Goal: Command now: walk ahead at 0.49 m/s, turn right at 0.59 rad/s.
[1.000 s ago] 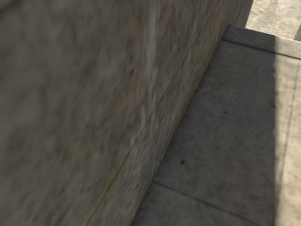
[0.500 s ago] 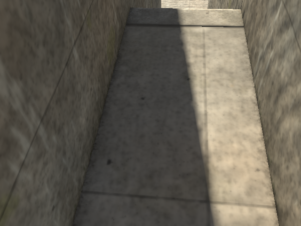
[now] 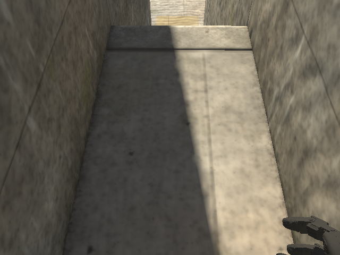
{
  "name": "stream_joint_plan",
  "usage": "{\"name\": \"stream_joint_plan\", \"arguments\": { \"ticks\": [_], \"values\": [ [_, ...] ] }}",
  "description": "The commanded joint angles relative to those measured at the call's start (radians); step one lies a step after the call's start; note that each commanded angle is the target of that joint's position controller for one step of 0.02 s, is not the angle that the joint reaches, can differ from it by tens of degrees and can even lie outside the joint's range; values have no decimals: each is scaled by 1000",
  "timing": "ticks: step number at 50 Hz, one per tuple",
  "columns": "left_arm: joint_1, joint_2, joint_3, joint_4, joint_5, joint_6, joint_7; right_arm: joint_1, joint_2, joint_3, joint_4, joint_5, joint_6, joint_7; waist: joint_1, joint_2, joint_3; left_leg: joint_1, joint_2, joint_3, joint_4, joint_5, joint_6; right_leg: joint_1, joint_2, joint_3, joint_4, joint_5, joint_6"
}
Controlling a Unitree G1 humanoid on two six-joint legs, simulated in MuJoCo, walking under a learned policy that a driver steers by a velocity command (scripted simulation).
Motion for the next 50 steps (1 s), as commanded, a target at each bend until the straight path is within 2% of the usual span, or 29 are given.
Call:
{"name": "stream_joint_plan", "arguments": {
  "ticks": [1,2,3,5,8,11,13,15,16,17,18,19,21,23,25,28,31,33,34,36,37,38,39,40,41,42,44,45,50],
  "values": [
    [35,114,21,-58,12,-9,17,345,-200,-69,15,11,7,-38,-171,182,-299,749,440,-705,-320,-537,220,-623,-23,-89,656,56,-28],
    [-46,116,21,-71,32,-2,9,274,-144,-53,9,21,10,-41,-173,112,-192,658,396,-553,-324,-424,215,-640,-54,-130,621,130,-26],
    [-83,89,21,-83,39,4,6,268,-113,-43,20,13,6,-40,-169,74,-111,563,378,-446,-338,-220,217,-630,-82,-144,571,154,-24],
    [-127,69,22,-101,57,28,-4,315,-96,-33,65,20,-19,-31,-158,95,-67,458,344,-315,-360,-17,230,-559,-93,-158,482,150,-29],
    [-142,23,19,-113,59,49,0,348,-100,-29,120,30,-45,-13,-122,91,-44,414,320,-212,-380,183,229,-513,-84,-164,314,128,-9],
    [-231,11,7,-125,47,60,-3,273,-119,-21,146,65,-35,10,-84,150,5,261,227,-93,-446,105,206,-297,-71,-270,-52,203,0],
    [-229,16,9,-119,46,67,-3,284,-164,-35,168,84,-34,18,-50,108,11,192,205,-81,-414,92,196,-143,-41,-314,-192,365,17],
    [-112,85,29,-68,65,63,6,299,-146,-23,177,99,-43,21,6,7,-69,104,143,-40,-235,143,149,115,-40,-334,-255,414,14],
    [-29,126,39,-58,76,49,14,296,-105,-7,161,91,-42,24,45,-54,-116,53,79,8,-63,77,121,222,-158,-202,-329,279,-8],
    [85,217,57,-71,102,24,23,353,-22,20,133,79,-30,18,46,-208,-199,-31,22,32,188,-256,93,294,-468,185,-477,-2,-73],
    [75,263,61,-70,81,14,28,400,-62,4,139,61,-3,11,13,-262,-133,-140,-14,-42,382,-428,116,207,-565,453,-539,-96,-184],
    [-18,185,39,-89,74,5,33,372,-112,-4,140,50,13,8,-37,-95,-64,-159,51,-109,452,-356,130,138,-528,353,-532,-102,-167],
    [-100,143,22,-99,53,-5,34,294,-91,-2,116,47,26,8,-64,-34,14,-172,93,-107,411,-210,109,83,-438,127,-548,140,-116],
    [-92,154,22,-63,34,-11,52,275,-78,-1,100,35,42,14,-86,-31,38,-191,100,-124,386,-138,81,68,-418,-8,-560,357,-65],
    [-74,152,23,-38,31,-19,43,261,-61,-5,81,34,56,31,-95,-72,14,-220,86,-100,373,-83,62,94,-384,-119,-541,496,-39],
    [-89,131,23,-37,38,-23,40,157,-39,0,28,25,62,50,-79,-121,49,-243,111,-61,291,30,35,12,-346,-247,-587,398,-26],
    [-130,151,25,-37,24,-41,36,39,-18,17,-35,21,77,55,-90,-108,111,-109,117,-7,112,166,10,-155,-309,-370,-609,390,-14],
    [-149,170,26,-27,25,-63,28,48,-49,7,-48,3,76,70,-88,-99,111,50,84,52,15,209,25,-198,-302,-418,-605,407,5],
    [-176,210,39,-28,42,-67,32,115,-96,-15,-39,12,78,64,-127,-105,115,98,86,53,23,169,48,-183,-305,-413,-587,387,2],
    [-197,237,44,-23,17,-70,12,222,-118,-33,-12,-14,70,45,-188,-95,38,204,24,90,23,74,82,-100,-320,-457,-380,808,4],
    [-210,243,45,-27,19,-61,7,359,-143,-49,32,-21,63,31,-253,-70,-41,326,-23,96,10,16,106,-87,-292,-473,-164,948,15],
    [-179,216,36,-37,32,-51,8,518,-197,-74,81,-31,54,14,-310,-19,-149,517,-14,27,-8,-70,132,-181,-247,-476,148,828,33],
    [-33,66,-6,-81,16,-40,-9,488,-341,-105,38,-49,48,-6,-187,289,-306,836,297,-495,-131,-369,247,-549,-111,-412,563,23,62],
    [-22,136,3,-86,19,-52,-18,513,-304,-106,6,10,67,-27,-229,313,-464,883,356,-884,-374,-638,278,-649,-56,-175,701,-23,49],
    [-57,193,21,-55,28,-53,-31,449,-233,-85,-1,9,83,-35,-211,248,-335,783,310,-773,-417,-640,228,-687,-88,-121,715,119,33],
    [-104,178,15,-58,28,-54,-31,387,-188,-68,-10,14,85,-40,-179,157,-212,661,281,-630,-399,-430,199,-673,-126,-138,629,204,29],
    [-183,122,-8,-65,53,-19,-28,395,-140,-53,5,39,62,-55,-156,57,-155,532,226,-464,-359,-104,150,-593,-162,-136,465,308,30],
    [-194,120,-9,-56,63,-5,-34,414,-131,-49,19,44,59,-57,-150,46,-150,504,226,-448,-370,10,144,-557,-156,-136,409,308,33],
    [-357,86,-22,-46,44,52,-46,535,-175,-65,91,71,1,-69,-154,21,-11,495,250,-337,-432,251,101,-660,-157,-143,172,402,46]
  ]
}}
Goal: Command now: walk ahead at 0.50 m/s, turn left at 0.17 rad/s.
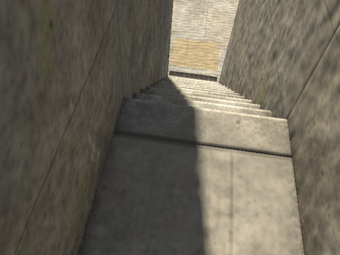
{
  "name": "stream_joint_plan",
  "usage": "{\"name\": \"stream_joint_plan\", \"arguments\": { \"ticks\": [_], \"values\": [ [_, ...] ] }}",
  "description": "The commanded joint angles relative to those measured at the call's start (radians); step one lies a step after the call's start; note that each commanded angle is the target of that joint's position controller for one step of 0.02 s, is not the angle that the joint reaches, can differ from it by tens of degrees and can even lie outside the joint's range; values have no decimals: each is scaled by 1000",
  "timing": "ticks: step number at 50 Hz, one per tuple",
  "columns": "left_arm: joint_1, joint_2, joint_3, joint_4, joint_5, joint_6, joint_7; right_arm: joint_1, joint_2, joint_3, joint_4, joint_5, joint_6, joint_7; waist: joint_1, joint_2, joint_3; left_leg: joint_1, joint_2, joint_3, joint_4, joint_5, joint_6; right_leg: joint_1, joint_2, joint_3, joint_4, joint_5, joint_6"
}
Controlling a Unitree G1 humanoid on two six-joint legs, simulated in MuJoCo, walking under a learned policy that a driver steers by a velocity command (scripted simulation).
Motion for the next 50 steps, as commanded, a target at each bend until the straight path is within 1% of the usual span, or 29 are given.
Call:
{"name": "stream_joint_plan", "arguments": {
  "ticks": [1,5,10,13,14,16,17,18,19,20,21,22,23,24,25,26,29,31,34,36,37,41,43,44,45,46,47,48,50],
  "values": [
    [-25,55,7,-21,-7,27,-10,132,-185,-55,3,22,-35,-12,-3,60,-38,175,310,-240,-179,223,0,-158,-38,17,-125,133,-4],
    [-189,39,-9,-39,-15,39,-35,200,-115,-35,44,34,-51,-13,-44,124,15,152,252,-112,-235,118,-71,-160,-10,-29,-298,399,-36],
    [-290,53,-14,-32,-19,35,-53,254,-118,-29,72,9,-64,-34,-70,119,92,177,279,-46,-298,13,-72,-175,56,14,-353,453,-69],
    [-338,59,-18,-52,4,27,-59,290,-109,-24,91,0,-72,-43,-91,128,90,296,297,10,-244,238,-76,-203,77,-51,-348,329,-84],
    [-398,58,-23,-60,37,27,-58,291,-140,-28,93,-7,-65,-49,-113,73,84,369,312,26,-197,391,-76,-252,91,-100,-360,259,-74],
    [-381,31,-36,-63,33,24,-47,266,-139,-18,102,-5,-67,-51,-91,86,60,343,296,109,-72,818,-103,-98,151,-210,-433,146,-83],
    [-324,30,-33,-47,34,22,-38,264,-152,-13,119,-1,-73,-51,-73,131,35,310,303,112,31,1061,-97,29,204,-274,-438,85,-94],
    [-140,72,-17,7,45,17,-28,233,-180,-16,121,-1,-79,-60,8,188,-35,243,296,113,254,1196,-117,220,234,-263,-449,76,-112],
    [94,131,10,57,69,0,-12,187,-204,-17,118,15,-88,-62,131,226,-122,61,316,107,540,1170,-120,499,158,-153,-490,141,-167],
    [295,227,38,87,80,-1,10,87,-144,4,59,20,-113,-54,231,55,-275,-221,213,137,1024,298,-132,806,-128,164,-486,354,-297],
    [271,239,44,49,55,13,6,231,-86,11,77,57,-103,-41,167,-181,-454,-613,60,42,1411,-579,-172,1150,-410,648,-455,658,-527],
    [238,195,56,17,-8,21,25,129,-190,-12,56,9,-111,-16,158,60,-448,-474,132,-79,1266,-371,-114,920,-271,499,-522,597,-425],
    [145,174,52,4,-6,22,35,52,-161,-6,23,12,-115,-11,120,58,-293,-485,141,-58,1185,-291,-115,757,-228,363,-570,590,-388],
    [88,134,46,-21,1,20,36,46,-138,2,20,-9,-106,-12,71,145,-208,-452,159,-33,1084,-235,-96,613,-181,301,-621,598,-337],
    [80,120,42,-41,-9,19,38,36,-132,0,31,-35,-75,-10,52,179,-145,-432,170,-19,994,-248,-108,515,-163,271,-649,651,-311],
    [67,126,39,-40,-1,11,38,10,-119,6,13,-59,-50,-12,28,183,-131,-381,163,-11,924,-192,-114,450,-133,255,-672,663,-294],
    [131,136,51,-32,8,-14,30,-65,-73,9,-21,-44,5,-12,17,39,-122,-350,137,1,685,-132,-130,404,-72,175,-641,880,-214],
    [185,132,56,-31,-13,6,33,-139,-75,7,-38,-25,13,5,39,-19,-118,-342,102,30,559,-21,-128,393,-20,144,-625,921,-148],
    [251,147,77,-34,-23,34,53,-283,-116,14,-75,-19,14,10,90,-47,-139,-320,76,34,448,157,-121,408,43,143,-585,851,-22],
    [259,123,82,-39,-50,53,65,-369,-126,18,-107,-15,21,10,109,-105,-109,-313,71,28,395,167,-130,399,58,180,-570,846,14],
    [236,127,83,-56,-44,66,69,-377,-122,20,-96,-13,17,17,95,-112,-144,-272,63,34,364,174,-125,412,53,172,-566,839,26],
    [223,97,71,-58,-10,80,90,-344,-154,17,-29,-17,16,16,71,-74,-98,-171,96,-10,293,88,-98,446,-33,235,-576,796,3],
    [189,74,52,-59,-9,79,107,-261,-158,16,25,-15,14,6,22,-52,-95,-79,114,-40,197,35,-66,482,-63,229,-522,883,-5],
    [170,100,52,-62,-18,69,102,-186,-178,10,51,-21,9,5,-25,9,-112,53,130,-50,77,169,-40,465,-42,192,-429,874,3],
    [269,105,52,-64,-23,63,97,-158,-213,-1,56,-15,4,4,24,117,-211,257,264,-189,161,583,32,389,-6,155,-301,545,36],
    [329,101,56,-24,-43,81,102,-198,-191,2,32,20,16,5,17,231,-296,307,397,-370,149,758,198,328,107,60,-76,-35,72],
    [237,135,68,-37,-12,101,113,-220,-165,12,9,26,23,19,1,204,-253,225,434,-487,76,698,253,251,192,-12,80,-471,57],
    [220,119,64,-35,16,102,115,-233,-174,7,4,21,24,25,36,130,-183,155,415,-493,30,508,238,198,170,19,149,-474,28],
    [131,114,64,-52,7,113,118,-252,-206,-11,-15,4,39,11,41,110,-93,62,347,-441,-24,275,191,151,141,13,138,-403,6]
  ]
}}
Over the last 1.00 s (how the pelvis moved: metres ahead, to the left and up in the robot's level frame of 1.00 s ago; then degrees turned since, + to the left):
0.61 0.13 0.04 15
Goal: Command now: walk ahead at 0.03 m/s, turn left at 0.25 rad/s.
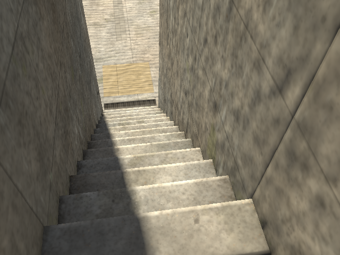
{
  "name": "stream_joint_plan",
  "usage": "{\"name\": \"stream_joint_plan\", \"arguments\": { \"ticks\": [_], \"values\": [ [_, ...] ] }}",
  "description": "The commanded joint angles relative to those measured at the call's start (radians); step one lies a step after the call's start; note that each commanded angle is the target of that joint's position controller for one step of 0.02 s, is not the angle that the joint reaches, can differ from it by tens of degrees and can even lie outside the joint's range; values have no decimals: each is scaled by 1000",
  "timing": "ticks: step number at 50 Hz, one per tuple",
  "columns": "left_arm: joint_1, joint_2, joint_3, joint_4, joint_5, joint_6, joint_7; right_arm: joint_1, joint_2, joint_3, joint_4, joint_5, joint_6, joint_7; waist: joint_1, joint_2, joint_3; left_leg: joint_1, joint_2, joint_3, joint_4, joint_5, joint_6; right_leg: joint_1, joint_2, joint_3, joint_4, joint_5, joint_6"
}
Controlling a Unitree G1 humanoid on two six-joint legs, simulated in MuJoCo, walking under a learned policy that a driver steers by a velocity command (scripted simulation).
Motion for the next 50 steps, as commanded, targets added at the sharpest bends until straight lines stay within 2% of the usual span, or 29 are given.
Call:
{"name": "stream_joint_plan", "arguments": {
  "ticks": [1,2,4,7,10,13,15,18,19,20,21,22,23,24,25,26,27,28,30,36,37,40,41,44,46,47,48,49,50],
  "values": [
    [23,128,33,-47,4,19,10,48,-171,-52,-50,-12,11,-13,-8,87,-103,180,285,-423,-188,140,190,-166,-69,31,123,7,0],
    [9,82,17,-47,9,17,10,69,-171,-61,-61,-27,20,-17,-13,73,-97,195,274,-408,-198,105,172,-183,-70,19,95,39,1],
    [-35,65,10,-54,6,24,12,115,-170,-70,-66,-14,22,-14,-21,107,-102,222,250,-411,-196,104,154,-206,-69,14,18,58,13],
    [-94,88,15,-79,-9,27,-6,168,-185,-86,-95,-19,24,-11,-30,130,-126,215,202,-408,-213,63,123,-201,-66,23,-33,133,36],
    [-139,98,5,-99,15,16,-9,203,-189,-94,-122,-34,22,-20,-41,122,-142,211,203,-439,-243,-71,119,-214,-80,37,-68,175,62],
    [-145,116,1,-108,-27,2,-6,215,-185,-99,-123,-44,32,-3,-41,166,-99,132,189,-467,-266,-146,121,-188,-78,42,-86,172,73],
    [-143,122,8,-104,-19,-11,-16,234,-179,-105,-144,-18,44,-6,-56,203,-81,129,183,-475,-259,-141,114,-195,-83,53,-137,171,72],
    [-132,125,5,-108,-27,-32,-23,245,-181,-112,-163,-25,52,-1,-62,198,-102,118,181,-511,-240,-79,107,-111,-66,51,-251,172,59],
    [-103,129,9,-89,-38,-37,-24,225,-177,-109,-178,-23,50,1,-58,239,-130,128,162,-490,-209,-42,91,-47,-69,45,-318,190,63],
    [-68,127,9,-85,-34,-43,-22,179,-154,-104,-203,-28,47,6,-27,216,-140,85,128,-474,-179,-106,59,41,-72,40,-455,257,62],
    [-26,138,18,-70,-32,-45,-20,160,-152,-104,-213,-5,51,3,-2,224,-135,18,102,-483,-159,-169,12,147,-97,33,-573,339,52],
    [-10,214,39,-66,-31,-65,-12,237,-111,-85,-205,-4,53,1,-36,117,-125,-59,48,-430,-67,-291,-27,212,-221,131,-652,266,51],
    [-24,276,37,-100,-22,-62,-13,355,-32,-69,-189,-9,61,8,-73,-95,-152,-136,-77,-209,203,-398,-54,276,-505,383,-711,202,8],
    [-47,289,34,-116,-27,-54,-16,311,-99,-86,-210,-38,65,-7,-50,-189,-72,-204,-109,-131,350,-461,-65,75,-596,480,-742,284,-59],
    [-87,219,21,-119,-19,-50,-22,253,-148,-90,-196,-48,61,-11,-47,-166,-30,-171,-47,-130,478,-410,-61,-4,-548,422,-720,366,-91],
    [-93,189,9,-110,-23,-57,-27,246,-130,-88,-178,-46,70,-4,-51,-129,-15,-155,-58,-124,579,-356,-48,-15,-477,312,-690,470,-85],
    [-102,183,3,-110,-14,-62,-28,251,-123,-86,-166,-55,87,4,-53,-103,-37,-180,-72,-112,652,-315,-53,32,-426,209,-669,546,-79],
    [-105,188,-3,-106,-25,-67,-23,232,-140,-89,-160,-60,97,10,-52,-136,-42,-196,-75,-100,687,-288,-61,72,-393,152,-649,668,-69],
    [-72,148,-23,-105,-35,-69,-21,218,-151,-92,-159,-44,114,12,-35,-132,-86,-204,-61,-49,740,-267,-88,133,-370,92,-619,735,-86],
    [49,141,-35,-53,-29,-86,-1,155,-86,-60,-165,-33,139,0,-1,-172,-69,-261,-28,-64,617,-248,-97,212,-404,102,-596,764,-131],
    [42,126,-38,-67,-39,-98,-7,110,-69,-60,-165,-34,148,-19,-15,-190,-26,-195,0,-45,542,-216,-92,122,-400,86,-613,801,-115],
    [27,95,-57,-62,-27,-117,-29,123,-32,-40,-132,-16,159,-31,-35,-183,-71,-26,8,-33,343,-253,-62,61,-409,119,-630,736,-140],
    [26,110,-51,-42,-25,-119,-24,169,-15,-29,-95,-17,156,-42,-57,-221,-79,32,29,10,252,-292,-55,43,-380,101,-625,642,-138],
    [57,141,-36,-29,-24,-103,-35,94,-37,-27,-87,-22,140,-59,-17,-212,-40,79,36,100,76,-327,-42,18,-375,180,-614,555,-171],
    [36,162,-23,-28,-42,-98,-40,128,-37,-27,-70,-34,112,-69,-63,-149,-63,219,75,85,-113,-102,-25,-36,-377,200,-571,639,-147],
    [33,143,-25,-33,-54,-105,-46,152,-64,-32,-66,-45,92,-76,-72,-105,-113,344,148,29,-129,-23,-16,-99,-358,191,-536,641,-108],
    [34,99,-27,-43,-58,-113,-50,181,-100,-33,-76,-67,69,-82,-68,33,-153,435,284,-96,-146,145,15,-164,-285,120,-422,535,-69],
    [77,66,-25,-34,-68,-100,-49,146,-145,-52,-72,-38,64,-78,-18,206,-118,358,348,-113,-114,371,88,-194,-164,0,-389,262,-32],
    [24,93,-10,-19,-58,-82,-44,151,-108,-42,-75,-28,64,-74,-50,204,-119,319,368,-111,-127,370,115,-169,-166,-9,-323,137,-11]
  ]
}}
Over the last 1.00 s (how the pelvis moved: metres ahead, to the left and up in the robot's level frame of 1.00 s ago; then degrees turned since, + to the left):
0.55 -0.11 -0.01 -19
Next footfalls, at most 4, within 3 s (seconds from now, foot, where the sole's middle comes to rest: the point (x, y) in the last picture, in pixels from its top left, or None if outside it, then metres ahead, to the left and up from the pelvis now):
0.46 right None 0.12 -0.14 -0.77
0.94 left None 0.00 0.06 -0.77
1.30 right None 0.11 -0.14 -0.77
1.84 left None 0.19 0.10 -0.77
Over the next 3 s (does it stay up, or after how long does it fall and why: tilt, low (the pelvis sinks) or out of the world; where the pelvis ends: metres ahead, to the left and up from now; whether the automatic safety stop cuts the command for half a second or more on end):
stays up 0.43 0.05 0.00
